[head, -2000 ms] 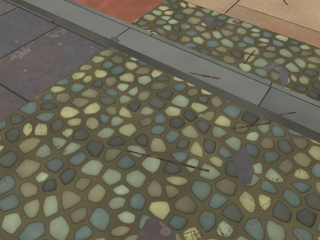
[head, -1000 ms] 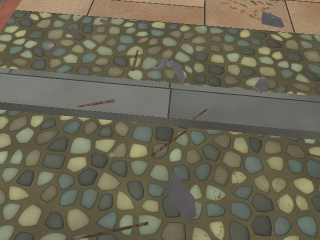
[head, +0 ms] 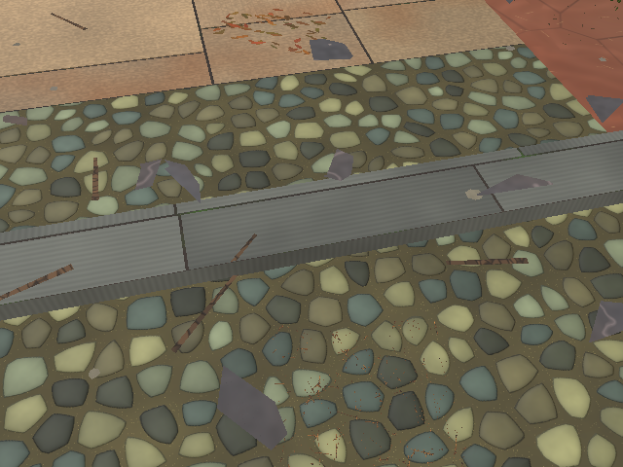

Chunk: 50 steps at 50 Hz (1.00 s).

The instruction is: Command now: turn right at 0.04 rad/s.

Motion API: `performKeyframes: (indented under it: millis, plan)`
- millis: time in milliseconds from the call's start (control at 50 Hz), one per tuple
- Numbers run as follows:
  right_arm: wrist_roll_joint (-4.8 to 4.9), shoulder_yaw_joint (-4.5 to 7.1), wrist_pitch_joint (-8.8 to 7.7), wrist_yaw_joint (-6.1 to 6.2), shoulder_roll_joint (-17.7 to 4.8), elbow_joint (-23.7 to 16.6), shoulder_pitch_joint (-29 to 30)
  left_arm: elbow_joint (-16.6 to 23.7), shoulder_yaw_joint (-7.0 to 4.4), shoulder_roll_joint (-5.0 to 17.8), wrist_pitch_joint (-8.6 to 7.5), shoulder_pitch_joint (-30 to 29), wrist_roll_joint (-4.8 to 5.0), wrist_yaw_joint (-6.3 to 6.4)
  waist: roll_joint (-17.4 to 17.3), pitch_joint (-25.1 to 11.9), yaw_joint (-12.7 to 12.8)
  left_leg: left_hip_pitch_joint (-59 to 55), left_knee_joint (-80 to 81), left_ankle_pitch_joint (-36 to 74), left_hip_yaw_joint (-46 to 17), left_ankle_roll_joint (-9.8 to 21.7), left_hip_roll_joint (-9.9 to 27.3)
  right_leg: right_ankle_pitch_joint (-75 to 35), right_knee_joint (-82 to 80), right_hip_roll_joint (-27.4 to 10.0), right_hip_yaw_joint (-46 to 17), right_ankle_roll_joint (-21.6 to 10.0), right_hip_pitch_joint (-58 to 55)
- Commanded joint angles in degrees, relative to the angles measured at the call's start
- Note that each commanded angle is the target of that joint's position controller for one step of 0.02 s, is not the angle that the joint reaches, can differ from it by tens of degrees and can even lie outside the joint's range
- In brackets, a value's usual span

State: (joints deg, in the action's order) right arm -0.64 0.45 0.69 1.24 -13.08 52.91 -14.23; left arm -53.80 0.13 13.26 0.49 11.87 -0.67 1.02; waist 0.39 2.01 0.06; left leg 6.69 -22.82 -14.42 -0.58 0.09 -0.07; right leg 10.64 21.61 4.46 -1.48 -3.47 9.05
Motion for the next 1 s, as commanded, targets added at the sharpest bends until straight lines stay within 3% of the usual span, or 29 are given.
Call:
performKeyframes:
  millis: [20,180,400,420,480,600,1000]
  plan:
    - [0.04,1.05,-0.79,0.35,-6.05,-0.1,-1.49,-0.18,-1.44,6.03,-0.69,0.81,0.12,0.27,-2.89,-0.06,-0.09,1.87,4.94,7.22,-5.7,2.2,5.84,-5.77,-3.7,-7.49,-7.43,-0.86,-0.94]
    - [-0.05,0.4,-0.94,0.58,-5.03,3.91,-1.84,-5.63,-1.05,5.14,-0.53,2.23,0.18,0.7,-0.74,1.07,-0.03,2.68,5.59,4.91,-5.92,2.86,5.63,-4.07,-4.69,-7.53,-7.25,-0.08,-0.31]
    - [-0.01,-0.53,-1.11,0.83,-2.96,8.14,-3.74,-10.14,-0.34,3.59,-0.54,4.38,0.23,1.08,-1.01,1.51,0.19,3.65,5.65,4.88,-5.82,3.0,5.11,-4.32,-4.17,-7.9,-6.78,0.17,-0.23]
    - [-0.1,-0.54,-1.07,0.81,-2.86,8.57,-4.51,-10.48,-0.28,3.33,-0.49,4.95,0.2,1.08,-1.09,0.33,0.15,3.35,6.03,-0.09,-5.7,3.17,4.57,0.23,-4.18,-7.34,-6.48,0.03,-0.46]
    - [-0.17,-0.72,-1.08,0.89,-2.11,9.16,-4.35,-11.02,-0.13,2.57,-0.5,4.79,0.1,1.13,-1.14,3.13,0.26,5.11,6.25,0.74,-5.99,3.2,4.59,-0.85,-4.18,-7.49,-6.62,0.09,0.91]
    - [0.01,-0.91,-1.46,1.09,-1.38,10.51,-5.93,-12.23,0.07,1.62,-0.92,5.94,0.25,1.34,-0.95,1.88,0.12,3.43,5.17,6.41,-5.67,3.15,4.73,-5.69,-3.4,-7.96,-6.27,0.22,-0.24]
    - [-0.02,-0.9,-1.38,1.54,0.66,12.44,-8.16,-13.66,0.09,-0.57,-0.75,7.94,0.27,1.8,-0.74,2.31,-0.02,3.09,4.34,8.87,-5.56,3.25,4.67,-7.44,-2.31,-8.24,-5.68,0.52,-0.2]
